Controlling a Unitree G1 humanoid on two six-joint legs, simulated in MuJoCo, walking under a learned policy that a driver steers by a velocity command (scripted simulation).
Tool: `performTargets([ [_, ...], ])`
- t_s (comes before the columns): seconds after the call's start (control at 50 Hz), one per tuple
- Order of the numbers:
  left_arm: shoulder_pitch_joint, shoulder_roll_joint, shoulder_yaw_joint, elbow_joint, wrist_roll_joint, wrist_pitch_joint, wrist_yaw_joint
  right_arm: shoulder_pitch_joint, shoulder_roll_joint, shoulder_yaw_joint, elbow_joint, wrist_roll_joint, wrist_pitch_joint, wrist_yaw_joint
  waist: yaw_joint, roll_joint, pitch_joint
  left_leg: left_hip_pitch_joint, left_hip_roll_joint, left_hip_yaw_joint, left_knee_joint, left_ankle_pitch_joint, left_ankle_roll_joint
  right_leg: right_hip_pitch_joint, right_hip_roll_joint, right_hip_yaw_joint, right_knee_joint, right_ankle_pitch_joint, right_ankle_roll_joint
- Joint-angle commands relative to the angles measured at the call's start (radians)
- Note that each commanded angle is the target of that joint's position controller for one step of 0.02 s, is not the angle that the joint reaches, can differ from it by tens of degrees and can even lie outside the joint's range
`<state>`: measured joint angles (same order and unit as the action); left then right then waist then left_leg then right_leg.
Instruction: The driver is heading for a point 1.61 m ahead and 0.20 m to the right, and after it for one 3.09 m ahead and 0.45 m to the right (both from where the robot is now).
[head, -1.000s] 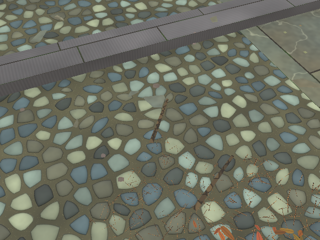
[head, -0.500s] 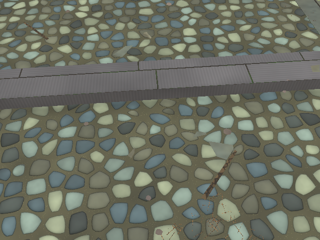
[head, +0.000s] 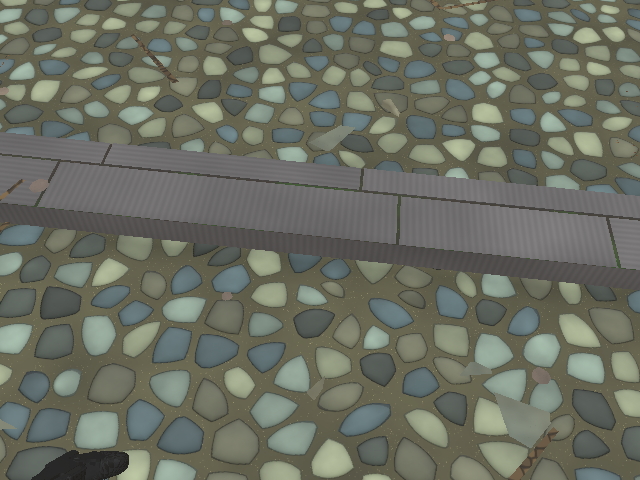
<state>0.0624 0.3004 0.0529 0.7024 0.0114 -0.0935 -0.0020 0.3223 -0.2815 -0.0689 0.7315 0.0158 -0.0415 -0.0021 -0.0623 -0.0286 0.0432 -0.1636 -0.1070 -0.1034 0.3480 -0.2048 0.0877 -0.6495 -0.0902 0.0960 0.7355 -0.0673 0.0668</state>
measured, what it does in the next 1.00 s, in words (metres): walks ahead: right foot, then left foot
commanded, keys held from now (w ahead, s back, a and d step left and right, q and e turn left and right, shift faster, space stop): w+q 0.18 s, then w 0.20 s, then w+e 0.62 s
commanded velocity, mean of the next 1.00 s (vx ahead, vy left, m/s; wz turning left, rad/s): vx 0.50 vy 0.00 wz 0.00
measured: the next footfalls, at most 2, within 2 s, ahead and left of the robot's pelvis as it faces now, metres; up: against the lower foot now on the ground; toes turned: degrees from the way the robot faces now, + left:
right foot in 0.16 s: +0.28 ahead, -0.15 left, +0.00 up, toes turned +10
left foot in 0.64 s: +0.48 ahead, +0.15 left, +0.00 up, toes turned +6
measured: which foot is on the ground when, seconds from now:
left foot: down 0.00-0.16, up 0.18-0.62, down 0.64-1.00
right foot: up 0.00-0.14, down 0.16-0.64, up 0.66-1.00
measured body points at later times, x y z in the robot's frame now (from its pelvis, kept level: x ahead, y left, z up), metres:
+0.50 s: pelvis +0.27 -0.03 +0.00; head +0.30 -0.03 +0.45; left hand +0.22 +0.24 -0.12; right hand +0.52 -0.23 -0.09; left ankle +0.37 +0.15 -0.70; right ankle +0.24 -0.15 -0.75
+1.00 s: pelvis +0.52 +0.04 +0.00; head +0.54 +0.04 +0.45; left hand +0.72 +0.29 -0.10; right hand +0.54 -0.25 -0.12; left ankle +0.44 +0.15 -0.75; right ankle +0.67 -0.12 -0.69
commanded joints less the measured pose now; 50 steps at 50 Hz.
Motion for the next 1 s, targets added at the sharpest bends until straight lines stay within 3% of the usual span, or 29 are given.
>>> performTargets([
  [0.02, -0.093, 0.052, 0.006, -0.078, -0.012, -0.015, -0.011, -0.001, -0.183, -0.050, -0.059, 0.007, -0.009, -0.014, -0.008, 0.105, -0.034, -0.114, 0.198, -0.164, -0.104, 0.132, 0.135, 0.167, 0.075, -0.050, -0.152, 0.161, 0.008],
  [0.1, -0.100, 0.102, 0.025, -0.089, -0.021, -0.030, -0.024, 0.029, -0.170, -0.049, -0.045, 0.011, 0.000, -0.019, 0.006, 0.133, -0.038, -0.004, 0.245, -0.283, 0.005, 0.071, 0.110, 0.197, 0.081, -0.006, -0.238, 0.069, -0.029],
  [0.14, -0.006, 0.121, 0.040, -0.065, -0.021, -0.039, -0.022, 0.008, -0.155, -0.046, -0.052, 0.007, 0.006, -0.019, 0.063, 0.157, -0.061, 0.001, 0.230, -0.307, 0.089, 0.106, 0.083, 0.320, 0.087, -0.028, -0.281, 0.011, -0.067],
  [0.16, 0.094, 0.150, 0.055, -0.046, -0.010, -0.044, -0.015, 0.007, -0.116, -0.032, -0.060, 0.002, 0.005, -0.016, 0.112, 0.139, -0.132, -0.036, 0.178, -0.270, 0.221, 0.132, 0.051, 0.489, 0.047, -0.008, -0.290, -0.001, -0.104],
  [0.18, 0.242, 0.206, 0.069, -0.033, 0.002, -0.044, -0.006, 0.028, -0.054, -0.008, -0.078, -0.016, 0.003, -0.014, 0.161, 0.009, -0.277, -0.161, 0.106, -0.175, 0.511, -0.043, 0.010, 0.744, -0.131, 0.169, -0.280, -0.070, -0.162],
  [0.2, 0.306, 0.270, 0.084, 0.009, 0.010, -0.030, -0.016, 0.161, -0.022, 0.004, -0.106, 0.021, -0.007, -0.014, 0.091, -0.347, -0.361, -0.498, 0.001, -0.070, 0.805, -0.406, -0.045, 0.983, -0.317, 0.658, -0.410, -0.356, -0.314],
  [0.22, 0.277, 0.167, 0.062, -0.006, -0.012, -0.028, -0.023, 0.146, -0.124, -0.013, -0.068, 0.028, -0.007, -0.018, 0.116, -0.204, -0.269, -0.603, 0.074, -0.105, 0.921, -0.356, -0.060, 0.930, -0.305, 0.694, -0.459, -0.559, -0.298],
  [0.24, 0.242, 0.115, 0.047, -0.008, -0.015, -0.023, -0.021, 0.045, -0.163, -0.024, -0.075, 0.019, -0.004, -0.017, 0.138, -0.112, -0.155, -0.621, 0.100, -0.082, 0.940, -0.262, -0.064, 0.821, -0.262, 0.534, -0.464, -0.501, -0.262],
  [0.26, 0.200, 0.099, 0.038, -0.011, -0.005, -0.018, -0.022, -0.008, -0.151, -0.022, -0.083, 0.007, -0.002, -0.019, 0.123, -0.041, -0.100, -0.589, 0.128, -0.053, 0.921, -0.198, -0.068, 0.715, -0.218, 0.414, -0.471, -0.361, -0.247],
  [0.28, 0.177, 0.081, 0.032, 0.000, 0.000, -0.014, -0.021, -0.049, -0.137, -0.023, -0.096, -0.003, -0.006, -0.016, 0.112, -0.033, -0.051, -0.575, 0.151, -0.052, 0.870, -0.156, -0.070, 0.635, -0.185, 0.334, -0.488, -0.244, -0.254],
  [0.32, 0.169, 0.064, 0.025, 0.014, 0.003, -0.020, -0.019, -0.043, -0.101, -0.018, -0.099, 0.005, -0.007, -0.005, 0.081, -0.076, -0.045, -0.505, 0.181, -0.033, 0.793, -0.122, -0.069, 0.563, -0.141, 0.228, -0.525, -0.125, -0.256],
  [0.4, 0.200, 0.113, 0.036, 0.052, -0.021, -0.022, -0.014, -0.126, -0.051, 0.006, -0.130, -0.013, -0.012, 0.003, 0.086, -0.051, -0.026, -0.518, 0.210, 0.026, 0.584, -0.043, -0.089, 0.543, -0.144, 0.138, -0.584, 0.017, -0.298],
  [0.46, 0.225, 0.142, 0.041, 0.071, -0.032, -0.005, -0.009, -0.226, -0.030, 0.020, -0.149, -0.013, -0.032, 0.014, 0.113, -0.044, -0.012, -0.440, 0.189, 0.063, 0.367, 0.102, -0.103, 0.512, -0.102, 0.066, -0.587, 0.071, -0.281],
  [0.52, 0.291, 0.162, 0.045, 0.097, -0.041, 0.010, -0.006, -0.303, -0.045, 0.018, -0.163, -0.003, -0.046, 0.027, 0.138, -0.050, -0.010, -0.355, 0.147, 0.079, 0.241, 0.186, -0.115, 0.514, -0.107, 0.063, -0.559, 0.086, -0.265],
  [0.56, 0.310, 0.168, 0.047, 0.109, -0.047, 0.019, -0.002, -0.327, -0.067, 0.011, -0.174, 0.002, -0.054, 0.033, 0.128, -0.063, -0.007, -0.316, 0.139, 0.063, 0.184, 0.176, -0.101, 0.541, -0.130, 0.098, -0.526, 0.065, -0.247],
  [0.6, 0.301, 0.177, 0.050, 0.114, -0.047, 0.028, 0.003, -0.273, -0.097, -0.003, -0.159, 0.003, -0.061, 0.032, 0.076, -0.071, -0.028, -0.198, 0.131, 0.066, 0.123, 0.157, -0.075, 0.540, -0.137, 0.111, -0.463, 0.083, -0.218],
  [0.62, 0.299, 0.163, 0.044, 0.113, -0.043, 0.029, 0.005, -0.188, -0.126, -0.020, -0.131, -0.002, -0.061, 0.025, 0.031, -0.061, -0.075, -0.054, 0.118, 0.080, 0.096, 0.140, -0.054, 0.511, -0.100, 0.087, -0.371, 0.159, -0.194],
  [0.64, 0.293, 0.120, 0.028, 0.103, -0.032, 0.026, 0.003, -0.055, -0.173, -0.041, -0.105, -0.014, -0.061, 0.014, -0.036, -0.034, -0.170, 0.162, 0.188, 0.027, 0.112, 0.138, -0.015, 0.419, -0.043, 0.045, -0.177, 0.124, -0.159],
  [0.66, 0.307, 0.030, 0.000, 0.068, -0.007, 0.019, 0.005, 0.088, -0.251, -0.060, -0.090, -0.036, -0.052, 0.001, -0.073, 0.149, -0.320, 0.456, 0.414, -0.231, 0.116, 0.086, 0.052, 0.172, 0.063, -0.039, 0.159, -0.191, -0.102],
  [0.68, 0.397, 0.017, -0.007, 0.052, -0.038, 0.005, 0.008, 0.107, -0.266, -0.060, -0.078, -0.038, -0.043, 0.009, -0.033, 0.371, -0.392, 0.530, 0.543, -0.592, -0.017, -0.136, 0.161, -0.047, 0.118, -0.013, 0.389, -0.544, -0.084],
  [0.7, 0.355, 0.115, 0.019, 0.065, -0.058, 0.008, 0.009, 0.060, -0.176, -0.037, -0.077, -0.022, -0.045, 0.013, -0.037, 0.241, -0.267, 0.434, 0.503, -0.532, -0.053, -0.254, 0.140, -0.124, 0.059, 0.035, 0.495, -0.479, -0.082],
  [0.72, 0.292, 0.134, 0.028, 0.054, -0.058, 0.011, 0.007, 0.008, -0.131, -0.023, -0.075, -0.012, -0.047, 0.014, -0.026, 0.198, -0.160, 0.323, 0.463, -0.375, -0.069, -0.211, 0.110, -0.141, 0.026, 0.019, 0.496, -0.389, -0.087],
  [0.74, 0.269, 0.120, 0.028, 0.057, -0.048, 0.016, 0.009, -0.053, -0.106, -0.014, -0.073, -0.017, -0.050, 0.017, 0.006, 0.149, -0.114, 0.223, 0.420, -0.281, -0.098, -0.120, 0.093, -0.103, -0.004, 0.007, 0.474, -0.316, -0.082],
  [0.78, 0.266, 0.088, 0.031, 0.057, -0.042, 0.037, 0.005, -0.120, -0.071, -0.008, -0.059, -0.028, -0.061, 0.020, 0.053, 0.159, -0.054, 0.087, 0.373, -0.132, -0.158, 0.041, 0.082, -0.028, -0.043, 0.012, 0.423, -0.230, -0.072],
  [0.82, 0.249, 0.054, 0.025, 0.044, -0.041, 0.053, 0.001, -0.133, -0.078, -0.016, -0.041, -0.028, -0.075, 0.015, 0.069, 0.136, -0.037, 0.045, 0.371, -0.044, -0.195, 0.158, 0.095, -0.019, -0.050, 0.006, 0.402, -0.178, -0.058],
  [0.86, 0.211, 0.045, 0.024, 0.023, -0.035, 0.060, -0.001, -0.129, -0.099, -0.024, -0.021, -0.029, -0.080, 0.008, 0.072, 0.105, -0.020, 0.046, 0.376, 0.025, -0.214, 0.226, 0.103, -0.053, -0.053, 0.013, 0.339, -0.113, -0.046],
  [0.94, 0.101, 0.029, 0.012, -0.014, -0.032, 0.053, -0.025, -0.110, -0.138, -0.035, 0.009, -0.026, -0.072, -0.005, 0.039, 0.082, 0.007, 0.063, 0.352, 0.166, -0.232, 0.268, 0.085, -0.022, -0.038, -0.033, 0.100, 0.077, -0.048],
  [1.0, -0.002, 0.024, 0.005, -0.057, -0.030, 0.052, -0.043, -0.065, -0.169, -0.045, 0.035, -0.015, -0.060, -0.010, 0.003, 0.063, 0.036, 0.116, 0.371, 0.222, -0.227, 0.274, 0.071, -0.009, -0.023, -0.080, -0.024, 0.103, -0.072],
])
